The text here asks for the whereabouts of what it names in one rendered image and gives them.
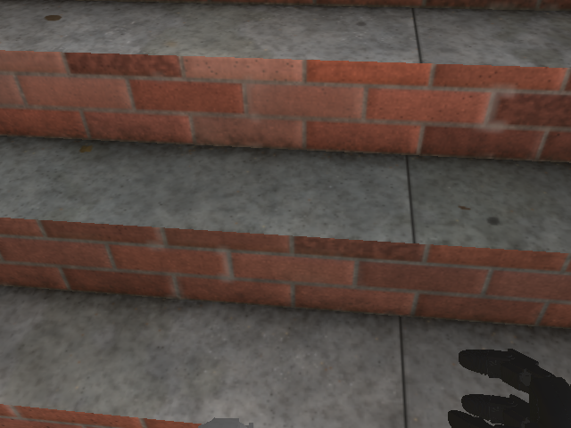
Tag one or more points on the right robot hand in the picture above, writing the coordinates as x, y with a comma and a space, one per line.
549, 396

